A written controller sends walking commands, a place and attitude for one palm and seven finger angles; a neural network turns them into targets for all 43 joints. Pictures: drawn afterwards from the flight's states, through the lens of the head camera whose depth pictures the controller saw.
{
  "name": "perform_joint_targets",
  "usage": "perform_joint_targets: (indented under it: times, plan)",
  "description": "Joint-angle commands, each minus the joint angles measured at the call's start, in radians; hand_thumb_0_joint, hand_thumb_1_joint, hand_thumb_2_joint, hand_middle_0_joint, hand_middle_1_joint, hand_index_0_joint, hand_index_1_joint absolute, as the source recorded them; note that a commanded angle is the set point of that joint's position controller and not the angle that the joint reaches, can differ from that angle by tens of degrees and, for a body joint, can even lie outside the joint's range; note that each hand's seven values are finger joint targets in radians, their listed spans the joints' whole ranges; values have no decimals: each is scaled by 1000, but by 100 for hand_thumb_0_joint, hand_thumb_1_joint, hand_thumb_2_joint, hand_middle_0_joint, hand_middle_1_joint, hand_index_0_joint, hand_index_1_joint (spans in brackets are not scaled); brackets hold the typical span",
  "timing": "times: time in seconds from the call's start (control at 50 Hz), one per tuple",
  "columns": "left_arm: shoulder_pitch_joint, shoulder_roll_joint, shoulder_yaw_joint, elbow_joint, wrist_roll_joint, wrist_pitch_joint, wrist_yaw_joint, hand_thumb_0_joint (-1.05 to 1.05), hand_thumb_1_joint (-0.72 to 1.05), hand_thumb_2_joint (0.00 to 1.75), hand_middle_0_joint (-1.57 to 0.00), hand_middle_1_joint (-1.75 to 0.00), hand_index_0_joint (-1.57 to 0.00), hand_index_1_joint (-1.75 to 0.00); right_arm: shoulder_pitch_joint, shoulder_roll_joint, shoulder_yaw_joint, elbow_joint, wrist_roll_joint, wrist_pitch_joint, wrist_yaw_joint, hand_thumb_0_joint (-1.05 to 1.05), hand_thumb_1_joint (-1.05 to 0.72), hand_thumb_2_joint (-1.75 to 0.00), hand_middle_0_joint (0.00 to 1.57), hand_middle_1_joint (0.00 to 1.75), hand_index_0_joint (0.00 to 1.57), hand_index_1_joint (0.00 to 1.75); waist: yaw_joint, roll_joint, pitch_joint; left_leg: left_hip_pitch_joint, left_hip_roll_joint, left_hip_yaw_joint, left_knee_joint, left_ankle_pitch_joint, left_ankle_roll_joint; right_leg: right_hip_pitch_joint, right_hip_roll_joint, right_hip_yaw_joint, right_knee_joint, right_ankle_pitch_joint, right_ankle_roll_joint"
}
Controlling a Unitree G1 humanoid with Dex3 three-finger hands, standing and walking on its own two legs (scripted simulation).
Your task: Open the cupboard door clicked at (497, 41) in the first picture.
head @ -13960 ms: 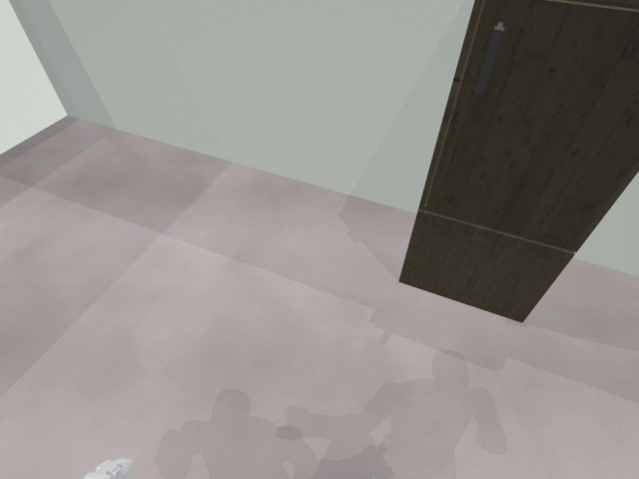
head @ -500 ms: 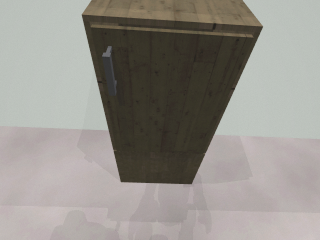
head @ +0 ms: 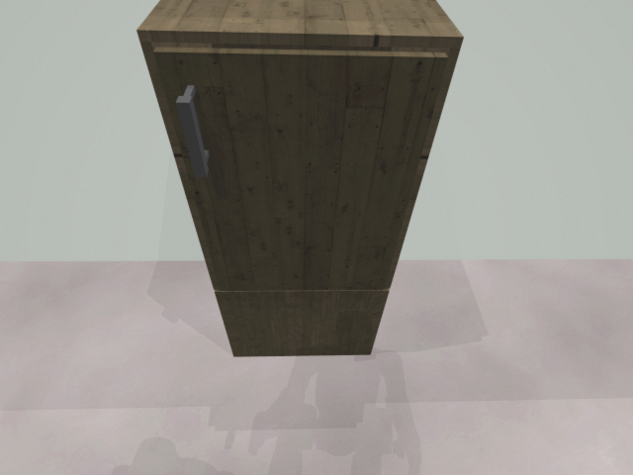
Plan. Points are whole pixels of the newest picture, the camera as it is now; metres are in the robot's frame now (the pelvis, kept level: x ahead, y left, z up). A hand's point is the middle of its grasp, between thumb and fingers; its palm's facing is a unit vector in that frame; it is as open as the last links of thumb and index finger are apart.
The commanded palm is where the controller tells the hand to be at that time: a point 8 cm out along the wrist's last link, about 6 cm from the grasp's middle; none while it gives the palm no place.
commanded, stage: come to a stop and stand still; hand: left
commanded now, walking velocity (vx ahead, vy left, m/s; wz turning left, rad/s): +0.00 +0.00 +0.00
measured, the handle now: (196, 132) +0.57 +0.23 +0.14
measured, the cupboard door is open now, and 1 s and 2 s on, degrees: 0 0 0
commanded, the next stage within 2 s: look again from close up in 0.80 s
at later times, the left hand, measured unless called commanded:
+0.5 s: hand out of the picture -0.07 +0.18 -0.17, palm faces +0.06 -0.99 -0.14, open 7.4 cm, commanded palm none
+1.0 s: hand out of the picture -0.02 +0.20 -0.18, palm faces +0.01 -0.99 -0.17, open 7.4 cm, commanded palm none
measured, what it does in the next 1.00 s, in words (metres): stands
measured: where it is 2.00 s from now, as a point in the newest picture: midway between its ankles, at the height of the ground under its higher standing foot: outside the picture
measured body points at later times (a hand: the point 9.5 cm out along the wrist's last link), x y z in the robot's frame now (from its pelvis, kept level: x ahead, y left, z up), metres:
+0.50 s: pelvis -0.02 +0.03 +0.01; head -0.02 +0.04 +0.46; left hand -0.07 +0.23 -0.16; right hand -0.05 -0.18 -0.15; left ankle +0.01 +0.12 -0.74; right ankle +0.02 -0.10 -0.74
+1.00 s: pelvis -0.01 +0.04 +0.00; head +0.00 +0.04 +0.45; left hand -0.02 +0.25 -0.16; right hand -0.01 -0.18 -0.16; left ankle +0.01 +0.12 -0.74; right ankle +0.02 -0.10 -0.74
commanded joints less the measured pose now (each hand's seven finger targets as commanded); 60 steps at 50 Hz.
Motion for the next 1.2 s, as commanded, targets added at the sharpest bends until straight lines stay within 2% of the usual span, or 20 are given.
perform_joint_targets:
  times: [0.0,0.12,0.22,0.32,0.42,0.54,0.64,0.8,0.86,0.88,0.9,0.92,0.94,0.98,1.02,1.08,1.12,1.18]
  plan:
    - [71,87,10,-11,0,-15,1,0,90,90,-20,-30,-20,-30,30,-71,2,-19,-2,-26,5,0,-90,-90,20,30,20,30,21,74,40,-64,68,-87,-199,11,17,35,-112,137,-177,8,19]
    - [97,82,4,11,4,-16,2,0,90,90,-20,-30,-20,-30,81,-71,-1,-7,-3,-22,7,0,-90,-90,20,30,20,30,9,-6,61,-48,46,-71,-218,-71,18,-9,-117,145,-237,-115,23]
    - [123,66,6,19,7,-15,3,0,90,90,-20,-30,-20,-30,116,-69,-4,-4,-4,-20,7,0,-90,-90,20,30,20,30,2,-16,70,-61,47,-79,-229,-128,24,-51,-112,140,-237,-171,26]
    - [167,43,5,32,10,-16,3,0,90,90,-20,-30,-20,-30,131,-67,-6,-9,-4,-25,5,0,-90,-90,20,30,20,30,7,15,75,-103,55,-103,-254,-178,33,-46,-101,130,-206,-141,27]
    - [194,22,2,43,12,-20,5,0,90,90,-20,-30,-20,-30,140,-59,-7,-9,-1,-33,3,0,-90,-90,20,30,20,30,9,17,53,-103,65,-116,-263,-159,39,-27,-100,119,-172,-67,25]
    - [212,6,-3,55,14,-22,7,0,90,90,-20,-30,-20,-30,139,-58,-7,-10,0,-38,2,0,-90,-90,20,30,20,30,11,23,67,-116,71,-125,-276,-162,41,-30,-99,112,-148,-23,27]
    - [211,8,-3,56,15,-26,9,0,90,90,-20,-30,-20,-30,134,-56,-7,-11,2,-41,2,0,-90,-90,20,30,20,30,12,-4,64,-103,67,-118,-264,-133,42,-29,-105,116,-149,-8,29]
    - [198,12,-4,54,15,-26,8,0,90,90,-20,-30,-20,-30,121,-65,-8,-13,0,-43,3,0,-90,-90,20,30,20,30,10,4,77,-93,65,-117,-270,-128,41,-48,-105,118,-143,-5,30]
    - [187,18,-3,52,15,-28,9,0,90,90,-20,-30,-20,-30,119,-65,-7,-12,1,-47,3,0,-90,-90,20,30,20,30,9,-4,53,-76,68,-114,-266,-82,41,-22,-109,116,-138,38,30]
    - [207,70,-20,74,19,-34,44,0,90,90,-20,-30,-20,-30,0,-114,2,-96,7,-56,13,0,-90,-90,20,30,20,30,43,-38,67,-109,68,-39,-54,35,12,-36,-135,128,-113,126,12]
    - [146,100,-14,24,10,-43,32,0,90,90,-20,-30,-20,-30,71,-74,7,-115,-1,-46,21,0,-90,-90,20,30,20,30,-13,-11,-46,-60,6,-50,-71,-96,9,-59,-163,173,-132,-182,-10]
    - [116,118,-4,4,13,-49,22,0,90,90,-20,-30,-20,-30,66,-67,9,-103,-15,-46,29,0,-90,-90,20,30,20,30,-7,30,-13,-40,-5,-42,-68,-73,13,-117,-160,164,-129,-221,-17]
    - [111,106,-6,2,10,-50,18,0,90,90,-20,-30,-20,-30,109,-79,10,-105,-14,-51,27,0,-90,-90,20,30,20,30,-28,48,-47,-44,18,-71,-97,-82,24,-115,-143,142,-98,-221,-16]
    - [121,74,-14,0,10,-43,12,0,90,90,-20,-30,-20,-30,94,-88,10,-114,-9,-57,22,0,-90,-90,20,30,20,30,-12,98,-13,-103,49,-128,-174,-111,44,-78,-100,102,-49,-120,-7]
    - [125,66,-18,1,13,-42,7,0,90,90,-20,-30,-20,-30,82,-97,11,-125,-7,-61,19,0,-90,-90,20,30,20,30,3,69,23,-156,60,-148,-206,-112,57,-31,-91,83,-32,-46,-2]
    - [123,64,-21,3,7,-45,5,0,90,90,-20,-30,-20,-30,87,-113,12,-123,-3,-67,16,0,-90,-90,20,30,20,30,7,-21,27,-126,54,-133,-200,-36,60,-15,-101,99,-52,9,-1]
    - [107,74,-20,1,6,-47,5,0,90,90,-20,-30,-20,-30,93,-114,14,-112,-3,-71,13,0,-90,-90,20,30,20,30,2,-38,25,-81,50,-120,-185,64,60,-18,-108,104,-58,55,1]
    - [91,95,-16,-4,3,-47,6,0,90,90,-20,-30,-20,-30,94,-133,17,-99,-2,-74,12,0,-90,-90,20,30,20,30,2,-39,13,-45,50,-100,-172,144,55,-3,-116,106,-61,96,5]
